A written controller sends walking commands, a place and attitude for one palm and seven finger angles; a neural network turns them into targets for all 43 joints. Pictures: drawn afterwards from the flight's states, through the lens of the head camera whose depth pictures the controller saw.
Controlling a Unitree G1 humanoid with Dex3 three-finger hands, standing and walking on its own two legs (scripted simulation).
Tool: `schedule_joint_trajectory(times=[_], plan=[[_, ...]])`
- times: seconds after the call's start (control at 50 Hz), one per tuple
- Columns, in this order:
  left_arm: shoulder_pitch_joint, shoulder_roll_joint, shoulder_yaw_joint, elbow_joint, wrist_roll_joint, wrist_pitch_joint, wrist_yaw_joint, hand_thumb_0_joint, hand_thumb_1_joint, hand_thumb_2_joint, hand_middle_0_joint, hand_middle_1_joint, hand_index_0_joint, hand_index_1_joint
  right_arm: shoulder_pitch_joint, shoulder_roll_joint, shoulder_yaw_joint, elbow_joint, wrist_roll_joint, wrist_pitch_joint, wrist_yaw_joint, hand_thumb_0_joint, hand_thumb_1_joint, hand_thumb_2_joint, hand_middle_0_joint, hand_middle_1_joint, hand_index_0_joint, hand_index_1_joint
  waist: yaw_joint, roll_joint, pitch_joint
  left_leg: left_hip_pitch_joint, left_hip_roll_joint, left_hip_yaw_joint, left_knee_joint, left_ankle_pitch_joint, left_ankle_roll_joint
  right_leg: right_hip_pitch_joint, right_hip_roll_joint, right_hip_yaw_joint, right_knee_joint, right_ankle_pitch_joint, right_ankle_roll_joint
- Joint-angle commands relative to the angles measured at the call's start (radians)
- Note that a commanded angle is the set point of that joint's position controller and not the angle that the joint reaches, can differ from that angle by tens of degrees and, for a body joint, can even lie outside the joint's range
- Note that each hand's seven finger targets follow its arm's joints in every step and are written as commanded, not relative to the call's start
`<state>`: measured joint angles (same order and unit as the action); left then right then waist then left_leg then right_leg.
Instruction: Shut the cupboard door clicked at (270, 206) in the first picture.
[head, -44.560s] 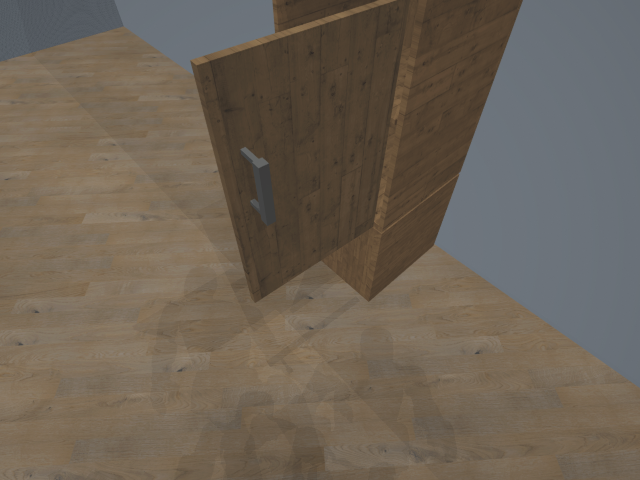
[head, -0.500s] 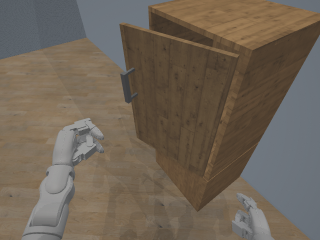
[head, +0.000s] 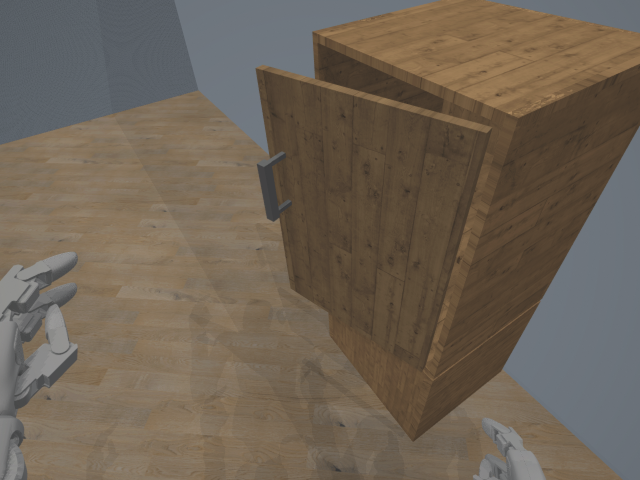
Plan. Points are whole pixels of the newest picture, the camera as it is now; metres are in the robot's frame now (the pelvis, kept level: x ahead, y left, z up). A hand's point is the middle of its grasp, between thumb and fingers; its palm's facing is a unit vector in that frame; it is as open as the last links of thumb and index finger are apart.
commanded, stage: draw the hand back to the body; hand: left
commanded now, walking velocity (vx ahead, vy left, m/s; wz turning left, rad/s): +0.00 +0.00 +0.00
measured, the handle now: (276, 186) +0.63 +0.17 +0.03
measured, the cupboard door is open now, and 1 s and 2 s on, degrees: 18 18 18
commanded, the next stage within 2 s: step back with the hand held close in 0.36 s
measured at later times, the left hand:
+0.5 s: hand (75, 354) +0.18 +0.26 +0.16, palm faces +0.45 -0.79 -0.41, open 7.4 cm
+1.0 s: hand (22, 385) +0.15 +0.29 +0.16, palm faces +0.40 -0.77 -0.50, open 7.4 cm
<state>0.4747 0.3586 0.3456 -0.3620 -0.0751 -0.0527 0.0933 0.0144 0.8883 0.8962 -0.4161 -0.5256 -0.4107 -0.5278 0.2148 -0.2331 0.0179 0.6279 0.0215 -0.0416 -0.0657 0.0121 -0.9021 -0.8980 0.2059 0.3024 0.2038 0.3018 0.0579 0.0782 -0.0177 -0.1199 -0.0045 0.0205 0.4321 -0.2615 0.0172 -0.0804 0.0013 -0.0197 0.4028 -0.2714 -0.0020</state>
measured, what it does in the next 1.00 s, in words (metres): shifts its weight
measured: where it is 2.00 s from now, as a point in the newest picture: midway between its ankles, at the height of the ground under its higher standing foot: outside the picture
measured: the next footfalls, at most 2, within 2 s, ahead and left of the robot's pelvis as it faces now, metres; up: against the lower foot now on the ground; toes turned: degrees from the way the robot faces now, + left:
left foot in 1.86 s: -0.20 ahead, +0.13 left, +0.00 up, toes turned +6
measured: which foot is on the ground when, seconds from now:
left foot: down 0.00-1.00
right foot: down 0.00-1.00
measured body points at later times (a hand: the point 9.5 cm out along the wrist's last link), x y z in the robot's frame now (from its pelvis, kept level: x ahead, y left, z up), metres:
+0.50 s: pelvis -0.01 -0.01 +0.00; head -0.03 -0.03 +0.45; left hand +0.15 +0.30 +0.18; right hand +0.18 -0.23 -0.09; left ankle -0.01 +0.11 -0.74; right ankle -0.03 -0.12 -0.74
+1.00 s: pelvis -0.06 +0.02 -0.01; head -0.06 +0.02 +0.44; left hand +0.12 +0.33 +0.18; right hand +0.12 -0.23 -0.08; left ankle -0.01 +0.11 -0.74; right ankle -0.03 -0.12 -0.74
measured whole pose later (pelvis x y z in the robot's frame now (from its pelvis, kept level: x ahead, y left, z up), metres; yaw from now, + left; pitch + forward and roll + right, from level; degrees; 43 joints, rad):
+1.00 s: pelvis -0.06 +0.02 -0.01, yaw -1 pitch +1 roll -1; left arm 0.55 0.44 0.43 -0.45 -0.06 -0.16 0.13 0.01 0.88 0.90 -0.21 -0.30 -0.21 -0.30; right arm 0.20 -0.24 0.00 0.54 0.02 0.02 -0.09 0.01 -0.90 -0.90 0.21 0.30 0.20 0.30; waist 0.00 0.02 -0.03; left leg -0.34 -0.01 0.05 0.56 -0.23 0.05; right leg -0.30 -0.01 0.01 0.52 -0.23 0.03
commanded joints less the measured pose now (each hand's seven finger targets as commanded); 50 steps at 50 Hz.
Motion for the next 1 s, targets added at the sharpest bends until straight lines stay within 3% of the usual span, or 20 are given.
schedule_joint_trajectory(times=[0.0, 0.08, 0.22, 0.28, 0.36, 0.46, 0.48, 0.5, 0.52, 0.58, 0.62, 0.68, 0.74, 0.82, 0.86, 0.92, 0.98], plan=[[-0.078, 0.165, 0.105, -0.211, 0.001, -0.078, 0.024, 0.0, 0.9, 0.9, -0.2, -0.3, -0.2, -0.3, -0.147, -0.095, -0.038, -0.166, -0.001, -0.082, -0.013, 0.0, -0.9, -0.9, 0.2, 0.3, 0.2, 0.3, -0.011, -0.021, -0.025, 0.005, 0.019, 0.012, -0.055, 0.234, 0.006, -0.049, 0.0, -0.021, -0.054, 0.223, 0.003], [-0.128, 0.162, 0.09, -0.195, 0.008, -0.082, 0.031, 0.0, 0.9, 0.9, -0.2, -0.3, -0.2, -0.3, -0.141, -0.107, -0.044, -0.156, -0.004, -0.092, -0.022, 0.0, -0.9, -0.9, 0.2, 0.3, 0.2, 0.3, -0.016, -0.05, -0.015, 0.007, 0.017, 0.004, -0.064, 0.19, 0.012, -0.067, 0.0, -0.021, -0.06, 0.169, 0.004], [-0.111, 0.211, 0.137, -0.225, 0.008, -0.097, 0.035, 0.0, 0.9, 0.9, -0.2, -0.3, -0.2, -0.3, -0.154, -0.099, -0.04, -0.151, -0.008, -0.107, -0.027, 0.0, -0.9, -0.9, 0.2, 0.3, 0.2, 0.3, 0.004, -0.011, -0.054, 0.014, 0.011, 0.008, -0.059, 0.203, 0.013, -0.025, -0.003, -0.009, -0.066, 0.191, 0.0], [-0.099, 0.192, 0.131, -0.224, 0.006, -0.098, 0.033, 0.0, 0.9, 0.9, -0.2, -0.3, -0.2, -0.3, -0.152, -0.09, -0.036, -0.154, -0.008, -0.108, -0.024, 0.0, -0.9, -0.9, 0.2, 0.3, 0.2, 0.3, 0.003, 0.015, -0.04, 0.007, 0.011, 0.012, -0.061, 0.212, 0.007, -0.024, -0.003, -0.012, -0.059, 0.202, -0.001], [-0.092, 0.181, 0.126, -0.198, 0.001, -0.091, 0.026, 0.0, 0.9, 0.9, -0.2, -0.3, -0.2, -0.3, -0.153, -0.09, -0.036, -0.155, -0.007, -0.102, -0.022, 0.0, -0.9, -0.9, 0.2, 0.3, 0.2, 0.3, 0.0, -0.013, -0.008, 0.003, 0.015, 0.013, -0.066, 0.211, 0.007, -0.039, -0.001, -0.014, -0.066, 0.199, 0.002], [-0.088, 0.175, 0.118, -0.207, 0.001, -0.093, 0.023, 0.0, 0.9, 0.9, -0.2, -0.3, -0.2, -0.3, -0.151, -0.093, -0.041, -0.158, -0.007, -0.098, -0.021, 0.0, -0.9, -0.9, 0.2, 0.3, 0.2, 0.3, -0.002, -0.031, -0.032, 0.016, 0.017, 0.017, -0.064, 0.218, 0.01, -0.032, -0.001, -0.009, -0.068, 0.207, 0.004], [-0.189, 0.282, 0.215, -0.258, 0.01, -0.13, 0.031, 0.0, 0.9, 0.9, -0.2, -0.3, -0.2, -0.3, -0.138, -0.125, -0.051, -0.185, -0.001, -0.078, -0.017, 0.0, -0.9, -0.9, 0.2, 0.3, 0.2, 0.3, -0.038, -0.03, -0.018, -0.049, 0.038, 0.002, 0.003, 0.151, 0.026, -0.101, -0.061, 0.08, -0.102, 0.256, -0.006], [-0.11, 0.238, 0.18, -0.18, 0.009, -0.137, 0.028, 0.0, 0.9, 0.9, -0.2, -0.3, -0.2, -0.3, -0.14, -0.115, -0.049, -0.165, -0.008, -0.067, -0.02, 0.0, -0.9, -0.9, 0.2, 0.3, 0.2, 0.3, -0.043, -0.074, -0.032, -0.048, 0.032, -0.003, 0.035, 0.131, 0.025, -0.122, -0.094, 0.099, -0.108, 0.274, -0.016], [-0.105, 0.24, 0.174, -0.198, 0.014, -0.147, 0.027, 0.0, 0.9, 0.9, -0.2, -0.3, -0.2, -0.3, -0.138, -0.115, -0.054, -0.169, -0.007, -0.058, -0.018, 0.0, -0.9, -0.9, 0.2, 0.3, 0.2, 0.3, -0.043, -0.085, -0.038, -0.06, 0.026, -0.009, 0.054, 0.136, 0.02, -0.124, -0.112, 0.107, -0.101, 0.309, -0.023], [-0.042, 0.215, 0.152, -0.198, 0.013, -0.159, 0.031, 0.0, 0.9, 0.9, -0.2, -0.3, -0.2, -0.3, -0.133, -0.114, -0.06, -0.175, -0.005, -0.035, -0.02, 0.0, -0.9, -0.9, 0.2, 0.3, 0.2, 0.3, -0.051, -0.065, -0.113, -0.049, 0.042, -0.004, 0.061, 0.232, 0.014, -0.105, -0.118, 0.087, -0.03, 0.409, -0.024], [-0.02, 0.246, 0.179, -0.216, 0.011, -0.158, 0.038, 0.0, 0.9, 0.9, -0.2, -0.3, -0.2, -0.3, -0.14, -0.124, -0.064, -0.185, -0.006, -0.022, -0.027, 0.0, -0.9, -0.9, 0.2, 0.3, 0.2, 0.3, -0.048, -0.028, -0.14, -0.045, 0.059, -0.014, 0.046, 0.334, 0.013, -0.091, -0.099, 0.06, 0.011, 0.456, -0.01], [0.007, 0.257, 0.193, -0.246, 0.006, -0.154, 0.045, 0.0, 0.9, 0.9, -0.2, -0.3, -0.2, -0.3, -0.135, -0.126, -0.066, -0.208, -0.003, 0.001, -0.033, 0.0, -0.9, -0.9, 0.2, 0.3, 0.2, 0.3, -0.049, -0.026, -0.174, -0.063, 0.077, -0.025, 0.035, 0.452, 0.011, -0.059, -0.07, 0.038, 0.066, 0.504, 0.002], [0.042, 0.269, 0.212, -0.252, 0.003, -0.15, 0.051, 0.0, 0.9, 0.9, -0.2, -0.3, -0.2, -0.3, -0.136, -0.124, -0.067, -0.224, 0.0, 0.019, -0.037, 0.0, -0.9, -0.9, 0.2, 0.3, 0.2, 0.3, -0.048, -0.032, -0.185, -0.109, 0.088, -0.039, 0.024, 0.461, 0.01, -0.034, -0.06, 0.036, 0.096, 0.497, 0.005], [0.066, 0.284, 0.231, -0.268, 0.003, -0.153, 0.059, 0.0, 0.9, 0.9, -0.2, -0.3, -0.2, -0.3, -0.133, -0.138, -0.072, -0.235, -0.002, 0.025, -0.038, 0.0, -0.9, -0.9, 0.2, 0.3, 0.2, 0.3, -0.044, -0.007, -0.171, -0.189, 0.1, -0.056, -0.003, 0.361, 0.02, -0.023, -0.044, 0.04, 0.112, 0.423, 0.011], [0.071, 0.264, 0.215, -0.275, 0.006, -0.161, 0.06, 0.0, 0.9, 0.9, -0.2, -0.3, -0.2, -0.3, -0.122, -0.136, -0.069, -0.24, -0.001, 0.02, -0.037, 0.0, -0.9, -0.9, 0.2, 0.3, 0.2, 0.3, -0.048, 0.001, -0.157, -0.248, 0.109, -0.066, -0.023, 0.282, 0.026, -0.013, -0.035, 0.04, 0.127, 0.364, 0.015], [0.057, 0.277, 0.234, -0.277, 0.016, -0.175, 0.065, 0.0, 0.9, 0.9, -0.2, -0.3, -0.2, -0.3, -0.12, -0.148, -0.071, -0.237, -0.005, 0.006, -0.04, 0.0, -0.9, -0.9, 0.2, 0.3, 0.2, 0.3, -0.045, 0.03, -0.124, -0.374, 0.127, -0.099, -0.077, 0.086, 0.047, 0.027, -0.01, 0.039, 0.152, 0.268, 0.024], [0.033, 0.252, 0.221, -0.274, 0.025, -0.193, 0.068, 0.0, 0.9, 0.9, -0.2, -0.3, -0.2, -0.3, -0.106, -0.144, -0.067, -0.236, -0.002, -0.011, -0.039, 0.0, -0.9, -0.9, 0.2, 0.3, 0.2, 0.3, -0.053, 0.027, -0.09, -0.508, 0.136, -0.11, -0.108, -0.151, 0.065, 0.071, -0.007, 0.053, 0.185, 0.209, 0.024]])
